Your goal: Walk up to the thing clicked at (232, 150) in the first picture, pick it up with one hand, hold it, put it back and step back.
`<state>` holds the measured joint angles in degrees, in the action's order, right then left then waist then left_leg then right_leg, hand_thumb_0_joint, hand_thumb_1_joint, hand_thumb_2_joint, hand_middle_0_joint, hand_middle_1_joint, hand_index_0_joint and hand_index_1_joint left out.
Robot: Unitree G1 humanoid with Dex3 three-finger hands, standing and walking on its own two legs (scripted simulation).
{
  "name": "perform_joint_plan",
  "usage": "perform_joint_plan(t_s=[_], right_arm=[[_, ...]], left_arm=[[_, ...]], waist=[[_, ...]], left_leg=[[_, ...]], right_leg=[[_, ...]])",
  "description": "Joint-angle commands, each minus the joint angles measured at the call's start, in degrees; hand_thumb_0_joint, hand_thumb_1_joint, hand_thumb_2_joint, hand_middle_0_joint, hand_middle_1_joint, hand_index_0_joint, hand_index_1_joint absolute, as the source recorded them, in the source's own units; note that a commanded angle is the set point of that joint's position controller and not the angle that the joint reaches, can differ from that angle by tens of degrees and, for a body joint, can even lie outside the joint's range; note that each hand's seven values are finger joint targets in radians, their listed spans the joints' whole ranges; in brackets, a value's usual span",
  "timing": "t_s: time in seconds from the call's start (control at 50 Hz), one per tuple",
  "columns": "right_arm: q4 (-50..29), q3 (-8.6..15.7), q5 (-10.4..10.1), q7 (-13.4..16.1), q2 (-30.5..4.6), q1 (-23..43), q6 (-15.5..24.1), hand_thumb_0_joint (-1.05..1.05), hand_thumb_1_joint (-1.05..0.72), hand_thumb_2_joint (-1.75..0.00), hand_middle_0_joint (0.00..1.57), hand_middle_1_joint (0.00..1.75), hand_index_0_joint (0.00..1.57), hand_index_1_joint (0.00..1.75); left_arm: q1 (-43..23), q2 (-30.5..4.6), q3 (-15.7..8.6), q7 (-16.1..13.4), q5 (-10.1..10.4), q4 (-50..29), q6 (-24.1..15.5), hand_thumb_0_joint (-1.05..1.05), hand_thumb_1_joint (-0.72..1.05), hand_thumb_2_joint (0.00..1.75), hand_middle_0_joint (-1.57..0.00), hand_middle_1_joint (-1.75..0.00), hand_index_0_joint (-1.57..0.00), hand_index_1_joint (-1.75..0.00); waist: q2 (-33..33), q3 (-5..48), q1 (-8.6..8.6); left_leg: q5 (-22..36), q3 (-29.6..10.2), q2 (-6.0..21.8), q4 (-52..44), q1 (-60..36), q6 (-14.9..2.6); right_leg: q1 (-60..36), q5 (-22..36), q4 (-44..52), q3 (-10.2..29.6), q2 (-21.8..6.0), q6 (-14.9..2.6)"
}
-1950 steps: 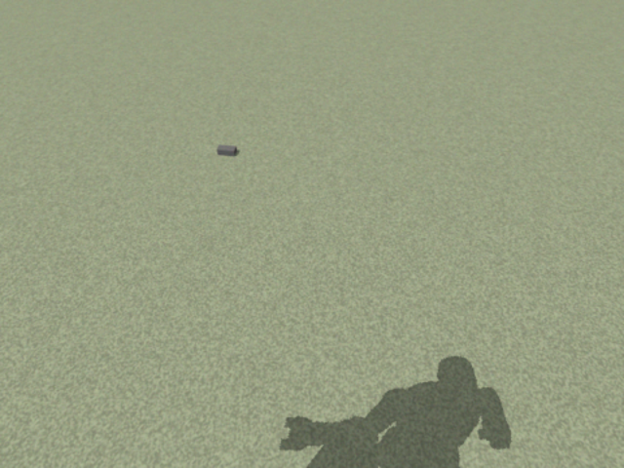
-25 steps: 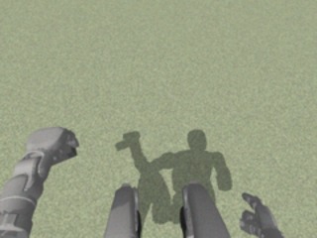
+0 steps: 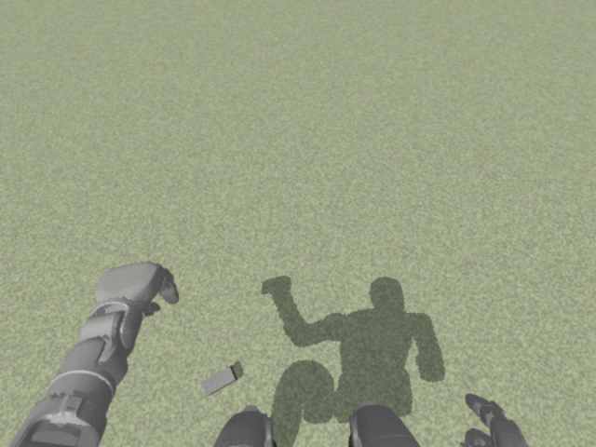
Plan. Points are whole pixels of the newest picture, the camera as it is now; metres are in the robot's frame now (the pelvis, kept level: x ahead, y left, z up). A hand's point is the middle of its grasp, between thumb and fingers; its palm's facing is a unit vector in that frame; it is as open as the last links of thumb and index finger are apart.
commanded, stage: go down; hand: left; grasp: from above
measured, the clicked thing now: (219, 380) +0.33 +0.25 -0.68
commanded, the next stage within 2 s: hold in 0.04 s
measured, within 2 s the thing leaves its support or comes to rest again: neither
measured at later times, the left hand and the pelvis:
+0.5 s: hand (142, 293) +0.33 +0.24 -0.03, palm faces -0.41 -0.08 -0.91, open 5.8 cm; pelvis +0.03 +0.00 +0.03, yaw +0 degrees
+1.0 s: hand (143, 296) +0.33 +0.24 -0.04, palm faces -0.44 -0.06 -0.90, open 8.9 cm; pelvis +0.03 +0.00 +0.02, yaw +0 degrees
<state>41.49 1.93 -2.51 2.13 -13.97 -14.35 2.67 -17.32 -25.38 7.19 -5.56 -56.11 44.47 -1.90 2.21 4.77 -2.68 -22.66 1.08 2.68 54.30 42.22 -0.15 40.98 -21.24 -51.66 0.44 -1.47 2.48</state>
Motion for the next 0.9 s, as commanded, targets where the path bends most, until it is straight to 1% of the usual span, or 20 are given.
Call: perform_joint_plan(t_s=[0.0,0.02,0.04,0.06,0.08,0.1,0.14,0.18,0.24,0.3,0.36,0.42,0.5,0.54,0.58,0.62,0.66,0.72,0.78,0.88], right_arm=[[-6.5,2.9,0.1,0.9,-8.3,1.1,2.2,0.00,-0.90,-0.90,0.20,0.30,0.20,0.30],[-5.9,2.8,0.2,1.0,-8.1,0.8,2.1,0.00,-0.90,-0.90,0.20,0.30,0.20,0.30],[-6.2,2.9,0.1,1.0,-8.2,1.1,2.0,0.00,-0.88,-0.88,0.20,0.30,0.20,0.30],[-6.2,2.7,0.2,1.0,-8.0,1.1,2.0,0.00,-0.89,-0.90,0.20,0.30,0.20,0.30],[-6.3,2.9,0.1,0.9,-8.2,1.0,1.9,0.00,-0.88,-0.88,0.20,0.30,0.20,0.30],[-6.0,2.8,0.0,0.9,-8.1,1.2,1.7,0.00,-0.90,-0.90,0.20,0.30,0.20,0.30],[-6.2,2.8,0.2,0.8,-8.2,1.1,1.4,0.00,-0.88,-0.88,0.20,0.30,0.20,0.30],[-6.5,3.0,0.3,0.7,-8.0,1.6,1.1,0.00,-0.90,-0.89,0.20,0.30,0.20,0.30],[-6.4,3.3,0.5,0.6,-8.2,1.3,0.7,0.00,-0.89,-0.89,0.20,0.30,0.20,0.30],[-6.1,3.5,0.5,0.5,-8.5,1.0,0.4,0.00,-0.89,-0.89,0.20,0.30,0.20,0.30],[-6.1,3.4,0.4,0.6,-8.4,1.8,0.2,0.00,-0.90,-0.89,0.20,0.30,0.20,0.30],[-5.9,3.5,0.2,0.7,-8.3,1.8,-0.2,0.00,-0.88,-0.88,0.20,0.30,0.20,0.30],[-7.0,3.5,0.1,0.3,-8.1,2.0,-1.3,0.00,-0.88,-0.88,0.20,0.30,0.20,0.30],[-7.4,3.6,0.3,0.1,-8.3,2.1,-1.7,0.00,-0.90,-0.90,0.20,0.30,0.20,0.30],[-7.8,3.9,0.4,-0.1,-8.3,1.7,-1.9,0.00,-0.89,-0.89,0.20,0.30,0.20,0.30],[-7.4,4.1,0.6,-0.1,-8.4,1.5,-2.1,0.00,-0.89,-0.89,0.20,0.30,0.20,0.30],[-7.5,4.2,0.6,0.0,-8.5,1.4,-2.3,0.00,-0.89,-0.89,0.20,0.30,0.20,0.30],[-6.9,4.4,0.5,0.2,-9.0,0.9,-2.6,0.00,-0.90,-0.89,0.20,0.30,0.20,0.30],[-6.3,4.4,0.3,0.3,-8.8,0.7,-3.2,0.00,-0.88,-0.88,0.20,0.30,0.20,0.30],[-7.3,4.1,0.3,0.1,-8.6,1.2,-3.3,0.00,-0.88,-0.89,0.20,0.30,0.20,0.30]], left_arm=[[-15.7,-12.3,-3.8,-1.8,0.4,-9.8,1.0,0.00,0.83,0.00,-0.83,-0.64,-1.07,-0.39],[-14.4,-11.7,-3.4,-1.7,0.0,-9.8,1.2,0.00,0.83,0.00,-0.83,-0.64,-1.07,-0.39],[-15.7,-11.5,-3.2,-1.7,0.3,-10.6,1.3,0.00,0.75,0.04,-0.75,-0.70,-0.99,-0.45],[-16.1,-10.7,-2.5,-1.5,0.3,-10.6,1.3,0.00,0.67,0.12,-0.67,-0.62,-0.91,-0.53],[-13.2,-10.4,-3.0,-1.5,0.5,-10.0,1.5,0.00,0.59,0.13,-0.59,-0.70,-0.83,-0.52],[-12.1,-9.8,-2.5,-1.4,0.5,-8.8,1.6,0.00,0.52,0.21,-0.51,-0.62,-0.75,-0.57],[-10.7,-9.9,-3.1,-1.4,0.2,-8.2,1.5,0.00,0.36,0.28,-0.50,-0.76,-0.68,-0.58],[-9.9,-10.2,-3.3,-1.7,-1.0,-8.5,1.1,0.00,0.52,0.13,-0.66,-0.68,-0.84,-0.49],[-15.1,-10.8,-3.0,-1.8,-2.1,-11.3,0.8,0.00,0.76,0.20,-0.84,-0.71,-1.03,-0.52],[-16.9,-12.0,-4.0,-2.2,-2.0,-14.3,0.9,0.00,0.77,0.10,-0.78,-0.73,-1.01,-0.50],[-15.5,-10.1,-2.7,-2.6,-1.6,-15.6,1.6,0.00,0.72,0.01,-0.73,-0.72,-0.97,-0.47],[-11.2,-9.5,-2.9,-2.5,-1.5,-11.7,2.3,0.00,0.48,0.25,-0.49,-0.77,-0.73,-0.58],[-5.5,-7.8,-2.3,-1.7,-2.0,-7.6,2.4,0.00,0.19,0.40,-0.44,-0.78,-0.58,-0.63],[-7.9,-10.1,-4.1,-2.0,-2.3,-8.0,1.7,0.00,0.35,0.31,-0.60,-0.73,-0.74,-0.58],[-11.6,-9.8,-3.7,-2.1,-2.6,-11.4,0.6,0.00,0.51,0.38,-0.76,-0.78,-0.90,-0.62],[-13.7,-11.4,-5.1,-2.8,-3.1,-14.0,0.0,0.00,0.67,0.37,-0.79,-0.81,-0.96,-0.64],[-13.3,-11.6,-5.2,-3.7,-3.6,-15.6,0.0,0.00,0.70,0.30,-0.75,-0.83,-0.95,-0.63],[-14.6,-12.1,-5.3,-4.6,-3.4,-17.5,0.7,0.00,0.61,0.16,-0.66,-0.79,-0.88,-0.56],[-12.8,-9.5,-3.1,-4.1,-3.2,-12.7,2.2,0.00,0.37,0.37,-0.42,-0.79,-0.64,-0.63],[-10.6,-9.1,-2.5,-2.4,-2.1,-8.2,1.9,0.00,0.05,0.52,-0.37,-0.82,-0.48,-0.71]], waist=[[0.4,15.0,0.18],[0.6,15.8,0.53],[0.4,16.1,0.29],[0.6,15.4,0.05],[0.5,15.5,0.66],[-0.3,14.2,0.59],[-1.0,12.8,0.38],[-0.4,12.4,0.95],[1.8,15.0,0.76],[2.9,19.2,0.90],[1.2,17.8,0.62],[-0.8,14.2,0.93],[-4.4,10.4,1.49],[-3.6,10.5,2.14],[-1.2,13.1,1.26],[2.1,16.6,1.77],[2.8,18.8,1.91],[3.4,21.2,1.33],[-1.0,16.8,0.29],[-3.2,11.0,1.07]], left_leg=[[6.6,-1.7,-2.6,-12.4,-13.6,0.36],[8.1,-1.5,-2.6,-12.7,-14.8,0.41],[8.6,-1.4,-2.7,-13.1,-15.6,0.38],[9.0,-1.5,-2.5,-13.5,-15.9,0.47],[9.7,-1.4,-2.5,-14.1,-16.6,0.57],[11.1,-1.4,-2.4,-14.2,-16.6,0.67],[11.4,-1.4,-2.2,-14.5,-15.9,0.63],[11.8,-0.9,-2.5,-14.6,-15.8,0.63],[13.9,-0.7,-2.5,-14.8,-18.6,0.78],[17.1,-0.6,-2.7,-15.1,-22.4,0.96],[17.3,-0.6,-2.7,-16.1,-23.5,0.84],[16.9,-0.5,-2.8,-16.9,-21.5,0.64],[16.1,0.3,-3.3,-16.2,-17.3,-0.06],[15.3,0.3,-3.3,-15.7,-16.2,-0.05],[14.9,0.7,-3.4,-15.3,-17.8,0.04],[17.7,0.4,-3.2,-14.9,-20.3,0.53],[20.4,0.0,-2.9,-14.9,-22.7,0.76],[24.0,-0.1,-2.6,-15.0,-25.5,0.88],[22.9,0.1,-2.7,-15.6,-23.6,0.16],[14.8,0.3,-3.2,-16.6,-18.0,-0.23]], right_leg=[[-9.6,5.1,10.6,-0.4,3.6,-2.80],[-10.1,6.3,11.2,-0.3,3.5,-2.94],[-10.6,6.9,11.6,-0.2,3.4,-2.90],[-10.7,7.0,11.8,-0.4,3.6,-2.93],[-11.2,7.5,12.0,-0.6,3.5,-3.04],[-11.3,8.3,11.9,-0.8,3.6,-3.07],[-10.7,8.2,12.3,-1.1,3.9,-3.22],[-11.2,8.4,12.3,-1.0,3.7,-3.34],[-11.1,10.3,12.3,-0.8,3.5,-3.48],[-14.2,13.2,12.8,-0.5,3.4,-3.36],[-15.1,13.6,14.2,-0.6,3.5,-3.12],[-15.6,13.3,14.9,-0.8,3.6,-2.97],[-15.6,13.3,15.1,-0.5,3.2,-2.89],[-14.9,12.3,14.9,-0.5,3.1,-2.96],[-14.5,12.1,14.3,0.0,2.9,-3.06],[-14.8,14.0,13.3,-0.2,3.0,-3.20],[-15.1,16.1,12.8,-0.4,3.2,-3.30],[-16.6,19.1,12.9,-0.8,3.3,-3.17],[-16.2,19.4,13.9,-0.7,3.4,-2.79],[-14.9,12.0,15.6,-0.7,3.0,-2.84]])
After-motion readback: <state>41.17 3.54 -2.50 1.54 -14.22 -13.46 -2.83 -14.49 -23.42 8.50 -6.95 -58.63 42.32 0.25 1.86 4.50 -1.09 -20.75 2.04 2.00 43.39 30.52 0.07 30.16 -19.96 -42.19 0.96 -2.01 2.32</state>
